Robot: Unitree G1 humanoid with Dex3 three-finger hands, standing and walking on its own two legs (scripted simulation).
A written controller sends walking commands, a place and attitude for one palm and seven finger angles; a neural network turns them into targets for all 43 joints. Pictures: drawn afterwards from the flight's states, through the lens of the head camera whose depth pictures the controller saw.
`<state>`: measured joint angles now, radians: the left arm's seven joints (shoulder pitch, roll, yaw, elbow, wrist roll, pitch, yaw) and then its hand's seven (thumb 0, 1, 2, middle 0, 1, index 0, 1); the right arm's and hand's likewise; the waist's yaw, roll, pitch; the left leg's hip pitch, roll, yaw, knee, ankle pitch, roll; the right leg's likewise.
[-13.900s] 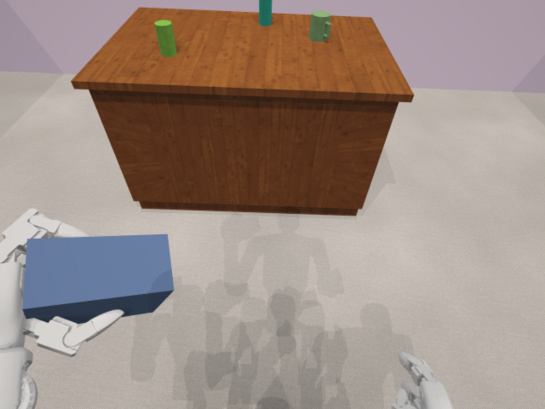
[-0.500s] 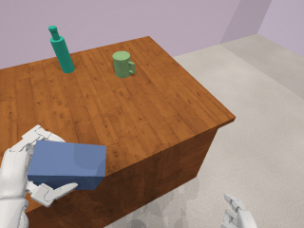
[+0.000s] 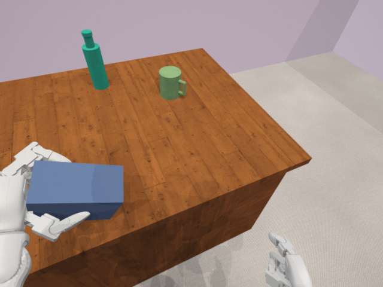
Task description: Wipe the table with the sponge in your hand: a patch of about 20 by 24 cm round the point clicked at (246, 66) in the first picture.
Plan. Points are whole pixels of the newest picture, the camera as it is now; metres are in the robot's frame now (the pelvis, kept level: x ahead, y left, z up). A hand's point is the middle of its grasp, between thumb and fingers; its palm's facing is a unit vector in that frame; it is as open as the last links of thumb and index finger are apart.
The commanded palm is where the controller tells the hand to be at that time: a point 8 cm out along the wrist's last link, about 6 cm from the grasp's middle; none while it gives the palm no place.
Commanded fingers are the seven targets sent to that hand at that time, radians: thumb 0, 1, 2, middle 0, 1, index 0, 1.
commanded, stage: come to a stop and stand still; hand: left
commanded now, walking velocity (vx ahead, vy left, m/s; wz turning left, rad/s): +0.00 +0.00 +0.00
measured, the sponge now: (91, 193) +0.24 +0.21 +0.11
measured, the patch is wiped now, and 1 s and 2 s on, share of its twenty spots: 0.00 0.00 0.00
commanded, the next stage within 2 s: look again from close up in 0.14 s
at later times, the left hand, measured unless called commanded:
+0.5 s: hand (67, 194) +0.22 +0.23 +0.14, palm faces +0.36 -0.86 -0.36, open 10.8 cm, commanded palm +0.16 +0.27 +0.17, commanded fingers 0.00 0.10 1.30 -1.20 -1.60 -1.20 -1.60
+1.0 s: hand (65, 193) +0.22 +0.23 +0.14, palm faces +0.30 -0.87 -0.40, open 10.8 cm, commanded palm +0.16 +0.28 +0.17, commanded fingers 0.00 0.10 1.30 -1.20 -1.60 -1.20 -1.60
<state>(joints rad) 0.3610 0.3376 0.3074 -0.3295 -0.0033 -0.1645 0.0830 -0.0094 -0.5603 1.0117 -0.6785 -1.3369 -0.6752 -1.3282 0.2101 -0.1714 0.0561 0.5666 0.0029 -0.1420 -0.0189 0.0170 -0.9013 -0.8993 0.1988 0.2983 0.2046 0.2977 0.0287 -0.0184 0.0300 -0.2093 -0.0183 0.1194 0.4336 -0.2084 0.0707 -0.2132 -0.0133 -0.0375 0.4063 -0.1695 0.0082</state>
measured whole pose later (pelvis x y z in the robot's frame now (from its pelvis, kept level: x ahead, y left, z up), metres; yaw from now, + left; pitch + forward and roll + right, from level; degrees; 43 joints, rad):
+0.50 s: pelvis +0.00 -0.02 +0.00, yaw +0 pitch -1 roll -1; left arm 0.41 0.33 0.29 -0.40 -0.03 -0.15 0.10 -0.01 -0.56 1.01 -0.68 -1.33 -0.68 -1.32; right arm 0.21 -0.21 0.03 0.57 0.00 -0.12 -0.04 0.02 -0.90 -0.90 0.20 0.30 0.20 0.30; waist 0.02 0.00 0.04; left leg -0.21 0.01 0.10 0.43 -0.20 0.05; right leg -0.20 0.01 -0.06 0.37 -0.15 -0.02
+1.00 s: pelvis +0.00 +0.00 +0.00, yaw +0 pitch +0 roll -1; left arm 0.45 0.34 0.31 -0.44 -0.03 -0.24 0.07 -0.01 -0.56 1.01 -0.68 -1.33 -0.68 -1.32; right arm 0.25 -0.21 0.01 0.59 0.01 -0.17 -0.01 0.02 -0.90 -0.90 0.20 0.30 0.20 0.30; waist 0.01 0.00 0.07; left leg -0.25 -0.01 0.12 0.47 -0.22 0.07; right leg -0.25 -0.01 -0.04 0.44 -0.19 0.01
